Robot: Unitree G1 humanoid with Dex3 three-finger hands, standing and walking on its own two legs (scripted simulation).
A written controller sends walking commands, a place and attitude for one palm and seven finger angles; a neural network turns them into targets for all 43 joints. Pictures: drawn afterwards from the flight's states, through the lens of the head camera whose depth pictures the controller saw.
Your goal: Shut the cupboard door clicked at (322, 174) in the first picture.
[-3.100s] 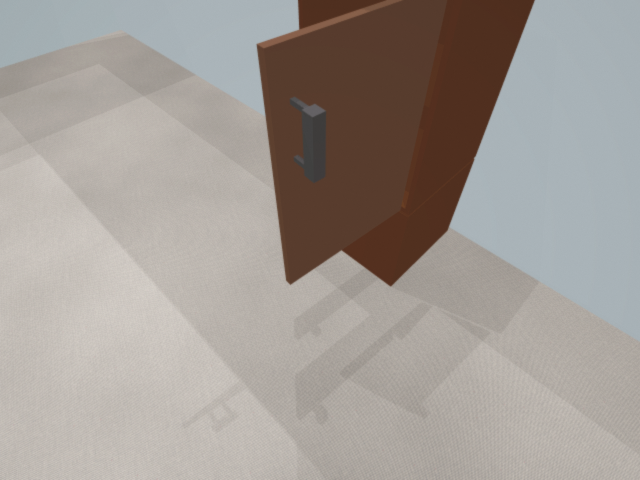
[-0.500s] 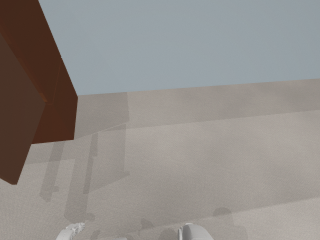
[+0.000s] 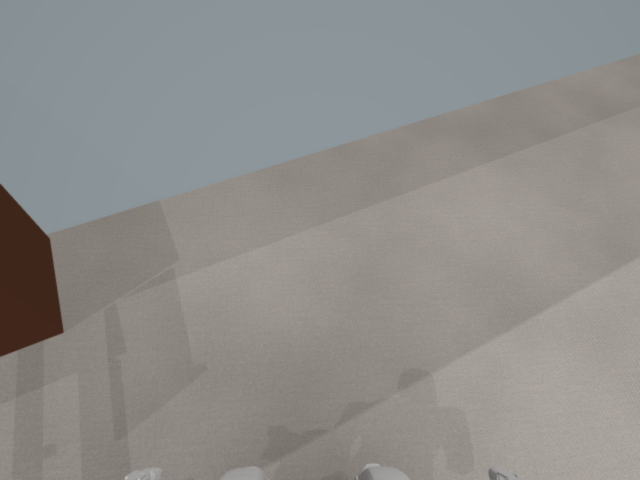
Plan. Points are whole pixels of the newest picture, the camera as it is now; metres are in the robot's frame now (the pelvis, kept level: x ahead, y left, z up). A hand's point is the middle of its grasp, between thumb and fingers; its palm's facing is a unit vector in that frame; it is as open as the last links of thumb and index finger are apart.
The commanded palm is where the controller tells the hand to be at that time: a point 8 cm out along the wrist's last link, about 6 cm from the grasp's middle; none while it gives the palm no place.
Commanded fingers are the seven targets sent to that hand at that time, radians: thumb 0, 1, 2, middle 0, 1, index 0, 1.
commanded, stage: walk around to get in front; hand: left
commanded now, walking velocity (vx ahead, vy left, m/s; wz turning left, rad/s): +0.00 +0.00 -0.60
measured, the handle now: out of the picture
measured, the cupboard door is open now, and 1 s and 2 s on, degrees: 84 84 84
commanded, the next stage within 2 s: none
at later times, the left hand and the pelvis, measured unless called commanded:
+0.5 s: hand (224, 472) +0.14 +0.13 -0.15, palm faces -0.29 -0.92 -0.25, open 7.4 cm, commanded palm none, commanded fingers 0.00 0.90 0.90 -0.20 -0.30 -0.20 -0.30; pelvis +0.00 -0.04 +0.01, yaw -18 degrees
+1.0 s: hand (295, 409) +0.23 +0.05 -0.15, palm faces -0.58 -0.78 -0.24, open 7.4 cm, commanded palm none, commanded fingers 0.00 0.90 0.90 -0.20 -0.30 -0.20 -0.30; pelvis +0.01 -0.06 +0.00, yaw -36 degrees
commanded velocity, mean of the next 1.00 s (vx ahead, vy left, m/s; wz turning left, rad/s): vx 0.06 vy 0.00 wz -0.60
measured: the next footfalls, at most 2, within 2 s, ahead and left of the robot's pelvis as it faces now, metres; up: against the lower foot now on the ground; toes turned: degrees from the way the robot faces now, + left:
right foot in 0.28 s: +0.01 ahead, -0.16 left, +0.00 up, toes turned -15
left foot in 0.62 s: +0.10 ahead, +0.06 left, +0.00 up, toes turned -18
